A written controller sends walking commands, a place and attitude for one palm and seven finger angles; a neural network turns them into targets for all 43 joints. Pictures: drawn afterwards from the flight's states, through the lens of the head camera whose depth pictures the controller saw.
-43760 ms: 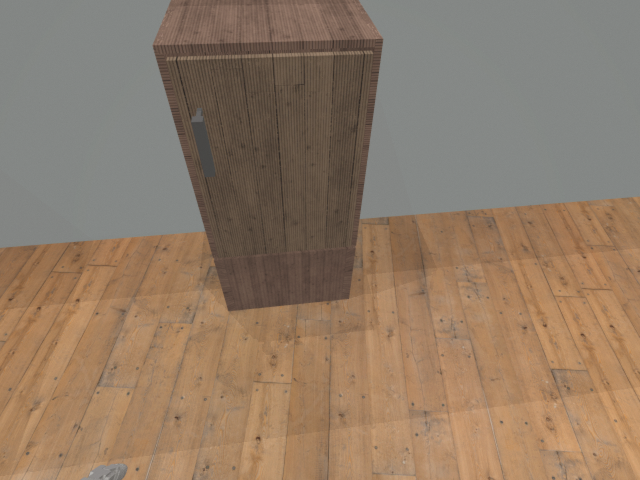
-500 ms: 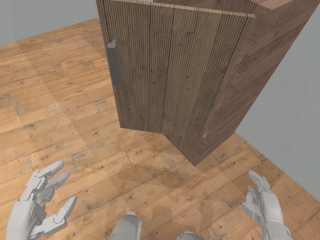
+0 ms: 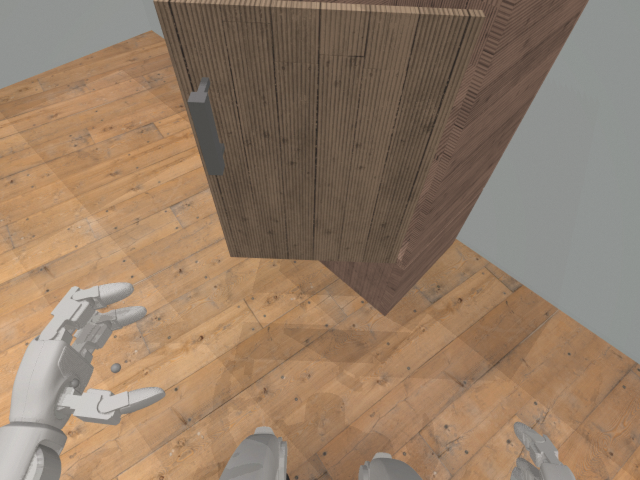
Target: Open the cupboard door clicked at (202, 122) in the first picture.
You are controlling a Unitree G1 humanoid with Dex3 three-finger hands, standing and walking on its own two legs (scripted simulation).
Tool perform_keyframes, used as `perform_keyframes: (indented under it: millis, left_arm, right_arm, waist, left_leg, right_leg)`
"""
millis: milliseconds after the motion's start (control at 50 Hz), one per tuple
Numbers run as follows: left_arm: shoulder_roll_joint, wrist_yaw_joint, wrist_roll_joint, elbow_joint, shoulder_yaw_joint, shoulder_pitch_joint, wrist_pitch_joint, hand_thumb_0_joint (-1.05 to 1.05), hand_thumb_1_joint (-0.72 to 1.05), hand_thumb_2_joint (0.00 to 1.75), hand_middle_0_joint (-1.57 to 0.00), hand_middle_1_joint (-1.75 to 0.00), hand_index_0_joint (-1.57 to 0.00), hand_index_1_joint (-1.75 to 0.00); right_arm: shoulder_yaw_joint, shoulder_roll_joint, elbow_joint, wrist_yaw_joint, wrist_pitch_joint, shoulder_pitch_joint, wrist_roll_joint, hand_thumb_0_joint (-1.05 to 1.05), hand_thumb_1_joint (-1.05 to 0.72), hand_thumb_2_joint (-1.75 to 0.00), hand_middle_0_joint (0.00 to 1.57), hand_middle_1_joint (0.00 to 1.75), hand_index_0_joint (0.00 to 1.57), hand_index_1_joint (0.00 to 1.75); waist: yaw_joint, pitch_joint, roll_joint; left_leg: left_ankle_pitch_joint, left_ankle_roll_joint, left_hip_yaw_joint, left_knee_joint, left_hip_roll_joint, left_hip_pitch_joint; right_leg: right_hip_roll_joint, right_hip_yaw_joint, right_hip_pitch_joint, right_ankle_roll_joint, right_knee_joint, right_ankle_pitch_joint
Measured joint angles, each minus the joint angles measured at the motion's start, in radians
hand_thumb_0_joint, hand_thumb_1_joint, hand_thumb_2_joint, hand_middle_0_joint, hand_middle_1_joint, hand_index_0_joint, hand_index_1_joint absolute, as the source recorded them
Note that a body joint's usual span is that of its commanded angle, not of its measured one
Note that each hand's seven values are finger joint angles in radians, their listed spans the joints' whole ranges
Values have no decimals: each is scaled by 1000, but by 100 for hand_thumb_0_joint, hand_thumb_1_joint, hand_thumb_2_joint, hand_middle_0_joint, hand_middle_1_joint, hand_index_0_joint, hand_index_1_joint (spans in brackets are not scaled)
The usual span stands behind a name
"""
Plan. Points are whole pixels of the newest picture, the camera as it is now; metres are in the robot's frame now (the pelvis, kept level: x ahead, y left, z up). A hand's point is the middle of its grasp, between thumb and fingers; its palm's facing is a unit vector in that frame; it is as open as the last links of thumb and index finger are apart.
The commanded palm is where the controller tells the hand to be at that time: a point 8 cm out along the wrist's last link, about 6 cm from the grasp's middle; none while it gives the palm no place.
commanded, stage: raise the hand with hooked fingers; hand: left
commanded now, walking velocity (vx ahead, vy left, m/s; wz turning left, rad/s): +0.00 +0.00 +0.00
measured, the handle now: (210, 128) +0.59 +0.20 +0.07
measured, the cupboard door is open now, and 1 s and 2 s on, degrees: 42 42 42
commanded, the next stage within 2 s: move the hooked fingers beside the handle in 1.08 s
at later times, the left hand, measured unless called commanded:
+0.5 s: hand (49, 320) +0.27 +0.31 +0.07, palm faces +0.05 -1.00 -0.05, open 13.9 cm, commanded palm +0.25 +0.36 +0.08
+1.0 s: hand (72, 303) +0.29 +0.29 +0.07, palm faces +0.03 -1.00 -0.05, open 14.0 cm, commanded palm +0.26 +0.34 +0.08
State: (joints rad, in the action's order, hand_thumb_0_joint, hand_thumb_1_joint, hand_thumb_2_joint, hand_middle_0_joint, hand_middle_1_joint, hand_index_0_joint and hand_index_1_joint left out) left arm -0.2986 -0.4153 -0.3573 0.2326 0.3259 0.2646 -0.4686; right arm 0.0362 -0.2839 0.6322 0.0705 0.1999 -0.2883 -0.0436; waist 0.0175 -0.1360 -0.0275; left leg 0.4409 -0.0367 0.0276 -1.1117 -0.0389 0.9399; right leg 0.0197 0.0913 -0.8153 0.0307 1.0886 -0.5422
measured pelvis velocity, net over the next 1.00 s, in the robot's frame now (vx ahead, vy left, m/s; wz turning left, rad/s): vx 0.00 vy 0.02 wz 0.00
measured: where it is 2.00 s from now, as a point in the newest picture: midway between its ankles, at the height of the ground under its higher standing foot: outside the picture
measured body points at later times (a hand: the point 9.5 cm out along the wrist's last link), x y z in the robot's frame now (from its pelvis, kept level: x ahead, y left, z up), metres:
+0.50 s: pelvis +0.00 +0.04 +0.02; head +0.06 +0.07 +0.46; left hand +0.26 +0.36 +0.07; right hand +0.17 -0.19 -0.05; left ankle +0.05 +0.10 -0.66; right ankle +0.00 -0.10 -0.66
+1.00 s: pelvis +0.00 +0.02 +0.02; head +0.07 +0.04 +0.47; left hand +0.28 +0.34 +0.08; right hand +0.15 -0.24 -0.06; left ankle +0.05 +0.10 -0.66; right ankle +0.00 -0.10 -0.66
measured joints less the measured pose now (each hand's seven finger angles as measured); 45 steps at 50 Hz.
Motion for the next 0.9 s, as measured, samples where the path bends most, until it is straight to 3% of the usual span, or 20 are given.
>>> perform_keyframes:
  millis: [80,220,380,540,680,900]
  left_arm:
    - [-15,-13,13,-8,-23,-20,40,0,-18,44,-28,-100,-28,-99]
    - [-44,58,15,-54,9,-71,53,-1,-35,37,-29,-110,-30,-110]
    - [-83,-2,30,66,17,-163,172,-1,-46,32,-30,-117,-30,-117]
    - [-106,-18,31,97,62,-242,128,-1,-49,30,-30,-120,-30,-119]
    - [-151,-69,15,170,87,-290,182,-1,-50,30,-30,-120,-30,-119]
    - [-117,-53,13,177,95,-272,140,-1,-50,30,-30,-120,-30,-120]
  right_arm:
    - [-12,5,-26,6,15,20,-1,2,-91,-90,20,30,20,30]
    - [-55,37,-79,-10,13,42,9,1,-91,-90,20,30,21,30]
    - [-92,38,-117,-9,-13,46,4,1,-90,-90,20,30,21,30]
    - [-93,28,-90,-4,-18,27,11,1,-90,-90,20,30,21,30]
    - [-80,10,-80,-2,-32,-4,3,1,-90,-90,20,30,21,30]
    - [-67,3,-90,-16,-41,-17,8,1,-90,-90,20,30,21,30]
  waist:
    - [4,11,11]
    - [0,4,17]
    - [-18,12,4]
    - [-16,34,22]
    - [0,30,11]
    - [9,28,18]
  left_leg:
    - [-2,-14,6,5,2,-11]
    - [-16,-32,8,45,15,-62]
    - [-30,-48,10,76,29,-89]
    - [-34,-49,11,88,30,-102]
    - [-40,-48,13,111,27,-117]
    - [-37,-33,12,106,17,-107]
  right_leg:
    - [-2,-6,15,-12,-17,12]
    - [-11,-7,77,-31,-76,38]
    - [-23,-8,110,-44,-117,57]
    - [-23,-10,124,-41,-132,63]
    - [-18,-14,138,-43,-159,74]
    - [-9,-15,119,-35,-140,64]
